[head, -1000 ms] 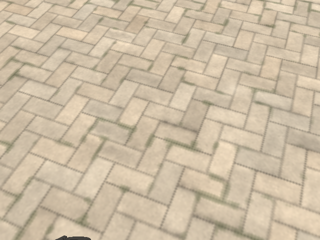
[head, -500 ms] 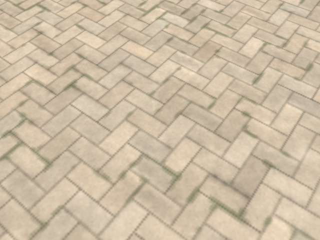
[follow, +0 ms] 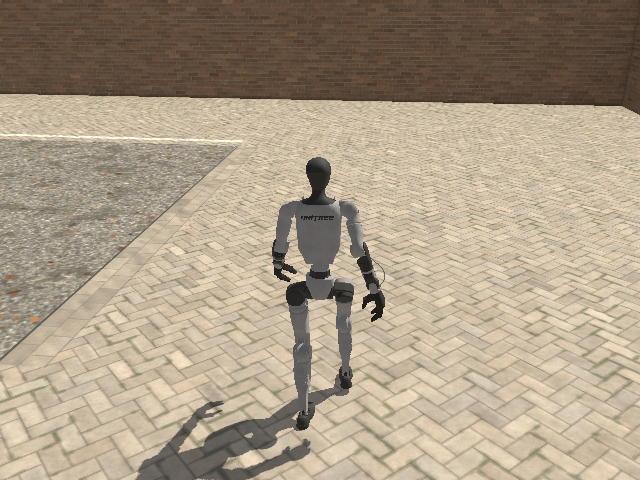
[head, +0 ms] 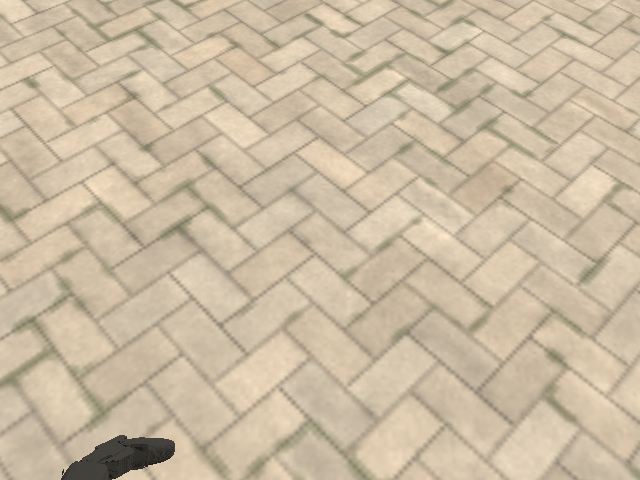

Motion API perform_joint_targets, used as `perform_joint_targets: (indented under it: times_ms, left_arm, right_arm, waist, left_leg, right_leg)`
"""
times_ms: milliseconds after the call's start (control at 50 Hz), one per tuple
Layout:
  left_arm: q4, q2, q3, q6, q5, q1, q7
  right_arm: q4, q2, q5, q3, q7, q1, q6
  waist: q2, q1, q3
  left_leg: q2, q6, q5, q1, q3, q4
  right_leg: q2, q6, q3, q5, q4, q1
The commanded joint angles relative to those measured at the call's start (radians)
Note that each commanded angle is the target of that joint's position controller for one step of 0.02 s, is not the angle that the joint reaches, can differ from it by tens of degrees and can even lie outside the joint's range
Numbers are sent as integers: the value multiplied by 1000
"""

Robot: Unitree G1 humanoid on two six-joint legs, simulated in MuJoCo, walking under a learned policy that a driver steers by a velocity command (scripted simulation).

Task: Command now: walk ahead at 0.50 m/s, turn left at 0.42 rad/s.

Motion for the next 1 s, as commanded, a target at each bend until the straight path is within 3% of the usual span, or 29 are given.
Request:
perform_joint_targets:
  times_ms: [20,40,60,80,100,120,140,160,180,220,260,380,480,520,540,560,580,600,620,640,660,680,700,740,800,860,900,940,1000]
  left_arm:
    - [-50,124,33,-31,-4,54,10]
    - [-6,145,45,-41,-4,192,19]
    - [24,180,58,-53,9,337,32]
    - [25,265,74,-53,32,450,44]
    - [52,291,90,-34,15,430,34]
    - [24,194,74,-27,-3,319,25]
    - [14,119,57,-30,-10,250,19]
    - [24,94,48,-34,-1,231,18]
    - [45,91,45,-42,-3,251,21]
    - [80,97,45,-61,-9,300,15]
    - [105,104,48,-74,-19,337,11]
    - [152,108,48,-66,-25,423,10]
    - [188,136,53,-58,-18,492,15]
    - [198,146,55,-50,-14,489,21]
    - [204,147,54,-47,-16,489,23]
    - [208,143,52,-42,-21,483,24]
    - [189,121,43,-44,-28,470,23]
    - [140,10,15,-46,-58,529,17]
    - [159,99,42,-35,-37,526,29]
    - [154,122,55,-27,-25,464,29]
    - [151,94,50,-27,-26,430,20]
    - [156,78,52,-18,-22,420,15]
    - [162,70,54,-4,-7,430,8]
    - [162,49,55,16,-1,428,-6]
    - [129,41,60,28,-2,341,-16]
    - [91,32,56,30,-2,242,-22]
    - [65,12,46,25,0,181,-26]
    - [43,-6,34,22,3,125,-30]
    - [31,14,37,19,12,138,-31]
  right_arm:
    - [-48,-167,-4,-32,-9,-14,-18]
    - [-47,-173,-2,-32,-3,-27,-24]
    - [-54,-153,2,-26,5,-30,-32]
    - [-82,-58,21,-3,9,44,-38]
    - [-69,-80,28,-9,9,150,-31]
    - [-51,-121,-5,-12,3,93,-18]
    - [-68,-114,-16,-8,13,-15,-17]
    - [-84,-94,-13,-4,20,-59,-16]
    - [-97,-90,-22,-3,27,-82,-9]
    - [-91,-68,-28,4,37,-63,5]
    - [-106,-60,-30,8,42,-104,11]
    - [-193,-15,-22,43,59,-374,5]
    - [-226,-34,-14,48,51,-477,-1]
    - [-225,-47,-17,42,44,-460,-7]
    - [-208,-55,-21,36,38,-406,-13]
    - [-164,-71,-29,24,30,-276,-24]
    - [-120,-127,-47,5,17,-106,-37]
    - [-113,-236,-66,-23,4,10,-36]
    - [-107,-218,-27,-26,8,-2,-19]
    - [-119,-153,-14,-8,11,-99,-16]
    - [-128,-93,-10,7,15,-172,-22]
    - [-126,-60,-10,15,15,-205,-29]
    - [-116,-43,-5,20,11,-212,-37]
    - [-104,-49,-4,17,8,-194,-57]
    - [-80,-66,2,9,5,-153,-71]
    - [-57,-55,-2,11,2,-109,-69]
    - [-51,-54,1,14,-4,-116,-66]
    - [-39,-71,5,12,-11,-94,-61]
    - [-24,-99,5,4,-24,-69,-45]
  waist:
    - [123,90,-45]
    - [94,155,-111]
    - [57,220,-201]
    - [-106,212,-342]
    - [-282,148,-387]
    - [-92,117,-201]
    - [16,124,-84]
    - [25,108,-35]
    - [-14,98,-18]
    - [-54,84,-35]
    - [-53,79,-33]
    - [-50,131,13]
    - [-54,158,18]
    - [-56,140,13]
    - [-50,113,-11]
    - [-14,52,-74]
    - [37,-13,-183]
    - [237,-18,-332]
    - [201,-11,-335]
    - [120,32,-176]
    - [107,58,-85]
    - [116,82,-36]
    - [133,106,-9]
    - [117,124,-12]
    - [98,128,6]
    - [94,113,30]
    - [91,114,54]
    - [102,96,49]
    - [129,99,8]
  left_leg:
    - [262,42,855,-32,-134,112]
    - [226,23,921,-44,-99,261]
    - [176,7,763,-158,-67,468]
    - [78,-22,281,-360,21,775]
    - [-17,-36,-182,-548,62,965]
    - [66,-32,-99,-626,40,1026]
    - [99,-36,-20,-626,50,982]
    - [128,-37,14,-609,58,924]
    - [148,-43,23,-590,62,877]
    - [148,-54,31,-552,82,843]
    - [163,-66,61,-604,103,799]
    - [211,-106,272,-632,215,469]
    - [182,-81,265,-565,247,307]
    - [161,-54,200,-512,251,260]
    - [137,-40,178,-421,252,219]
    - [115,-18,202,-250,256,143]
    - [223,21,176,1,143,134]
    - [539,121,96,316,-257,92]
    - [599,154,52,240,-435,-8]
    - [542,123,-1,102,-286,-32]
    - [494,94,32,-28,-167,-81]
    - [448,56,83,-109,-71,-118]
    - [414,30,137,-169,2,-141]
    - [397,25,246,-192,84,-161]
    - [389,29,341,-157,181,-179]
    - [375,29,404,-127,259,-177]
    - [354,18,609,-145,338,-134]
    - [352,6,757,-134,394,-83]
    - [372,-12,953,-43,419,45]
  right_leg:
    - [61,-53,-28,-48,-97,226]
    - [80,-77,-44,-36,-150,387]
    - [-13,-111,40,-64,-162,606]
    - [-281,-183,392,-176,-176,838]
    - [-397,-294,792,-227,-334,875]
    - [-361,-284,704,-381,-359,720]
    - [-301,-261,536,-357,-377,582]
    - [-248,-230,420,-258,-402,504]
    - [-213,-216,339,-148,-414,464]
    - [-187,-216,259,17,-425,441]
    - [-180,-227,203,83,-447,463]
    - [-119,-201,65,157,-496,470]
    - [-168,-189,65,260,-441,566]
    - [-187,-179,66,359,-379,611]
    - [-180,-168,66,465,-298,612]
    - [-143,-152,38,520,-142,581]
    - [-98,-131,10,359,72,433]
    - [35,-82,-78,-161,426,94]
    - [77,-92,-6,-469,570,-11]
    - [17,-103,44,-395,596,-43]
    - [-18,-101,45,-320,557,-25]
    - [-38,-97,40,-281,518,10]
    - [-51,-87,38,-257,496,43]
    - [-48,-74,27,-205,506,55]
    - [-62,-59,19,-108,480,-45]
    - [-62,-48,1,-14,375,-107]
    - [-42,-44,-48,42,228,-53]
    - [-14,-56,-111,79,99,23]
    - [36,-94,-152,16,22,96]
